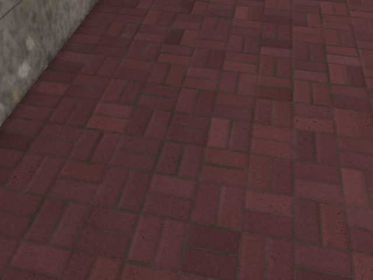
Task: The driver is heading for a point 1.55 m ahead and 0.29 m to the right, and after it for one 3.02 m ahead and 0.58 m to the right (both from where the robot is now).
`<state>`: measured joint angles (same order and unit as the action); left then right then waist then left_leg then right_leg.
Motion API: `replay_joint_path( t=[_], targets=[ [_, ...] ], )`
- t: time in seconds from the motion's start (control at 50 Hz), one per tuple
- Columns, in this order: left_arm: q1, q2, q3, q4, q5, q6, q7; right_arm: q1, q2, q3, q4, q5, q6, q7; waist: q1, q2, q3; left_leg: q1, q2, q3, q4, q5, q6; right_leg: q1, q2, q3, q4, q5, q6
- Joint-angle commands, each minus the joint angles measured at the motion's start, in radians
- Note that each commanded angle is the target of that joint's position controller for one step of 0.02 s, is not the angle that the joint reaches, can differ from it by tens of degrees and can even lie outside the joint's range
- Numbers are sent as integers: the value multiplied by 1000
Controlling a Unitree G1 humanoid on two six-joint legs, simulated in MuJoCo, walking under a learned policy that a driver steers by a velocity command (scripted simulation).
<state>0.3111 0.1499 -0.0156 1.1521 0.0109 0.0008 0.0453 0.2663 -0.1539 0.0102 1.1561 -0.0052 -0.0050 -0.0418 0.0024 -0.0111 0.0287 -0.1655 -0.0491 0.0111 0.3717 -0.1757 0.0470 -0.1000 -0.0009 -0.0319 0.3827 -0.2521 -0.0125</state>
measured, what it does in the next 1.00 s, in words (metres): stands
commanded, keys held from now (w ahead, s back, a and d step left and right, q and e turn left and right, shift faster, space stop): no key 1.00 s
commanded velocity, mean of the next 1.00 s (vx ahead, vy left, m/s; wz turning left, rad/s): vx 0.00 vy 0.00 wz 0.00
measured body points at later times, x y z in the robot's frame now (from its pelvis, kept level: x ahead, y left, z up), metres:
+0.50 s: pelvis +0.00 -0.01 +0.00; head +0.00 +0.00 +0.45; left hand -0.04 +0.20 -0.16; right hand -0.02 -0.22 -0.16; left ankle +0.02 +0.09 -0.74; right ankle -0.03 -0.11 -0.74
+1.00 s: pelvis +0.01 -0.01 +0.00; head +0.01 -0.01 +0.45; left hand -0.04 +0.19 -0.16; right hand -0.03 -0.22 -0.16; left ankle +0.02 +0.09 -0.74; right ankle -0.03 -0.11 -0.74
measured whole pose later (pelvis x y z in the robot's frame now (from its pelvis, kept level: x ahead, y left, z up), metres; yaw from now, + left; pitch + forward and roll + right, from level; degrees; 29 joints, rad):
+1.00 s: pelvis +0.01 -0.01 +0.00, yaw +0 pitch -1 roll +0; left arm 0.36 0.11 -0.01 1.16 0.01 -0.02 0.05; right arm 0.32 -0.12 0.01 1.17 -0.01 -0.01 -0.04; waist 0.00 0.00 0.02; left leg -0.18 -0.03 0.00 0.39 -0.20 0.03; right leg -0.11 0.02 -0.03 0.39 -0.26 -0.03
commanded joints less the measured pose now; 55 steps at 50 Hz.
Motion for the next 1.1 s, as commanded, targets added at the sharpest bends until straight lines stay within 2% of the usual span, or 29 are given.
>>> replay_joint_path(
  t=[0.02,0.48,1.1],
  targets=[
    [80,69,9,1,0,-4,3,57,-81,-11,-6,0,-4,-2,0,10,54,-7,127,-130,-72,74,17,-73,-93,90,-72,69,-29],
    [131,34,7,15,0,-13,4,107,-46,-8,11,0,-4,-3,-3,6,65,-21,124,-123,-58,60,11,-91,-92,97,-75,64,-35],
    [151,17,11,10,0,-21,5,136,-25,-8,17,0,-7,-5,-4,7,68,-13,128,-111,-34,104,2,-74,-92,100,-76,117,-42]
  ],
)
Keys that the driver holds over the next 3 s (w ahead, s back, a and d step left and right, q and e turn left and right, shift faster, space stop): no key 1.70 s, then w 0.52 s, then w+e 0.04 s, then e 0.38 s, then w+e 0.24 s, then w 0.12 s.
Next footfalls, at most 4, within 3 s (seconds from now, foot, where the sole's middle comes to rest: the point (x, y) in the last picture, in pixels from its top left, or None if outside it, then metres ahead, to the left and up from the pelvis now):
2.06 left None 0.17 0.11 -0.78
2.50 right None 0.46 -0.03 -0.78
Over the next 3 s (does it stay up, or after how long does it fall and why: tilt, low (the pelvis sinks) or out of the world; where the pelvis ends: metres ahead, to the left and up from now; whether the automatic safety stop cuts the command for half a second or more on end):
stays up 0.42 0.03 0.01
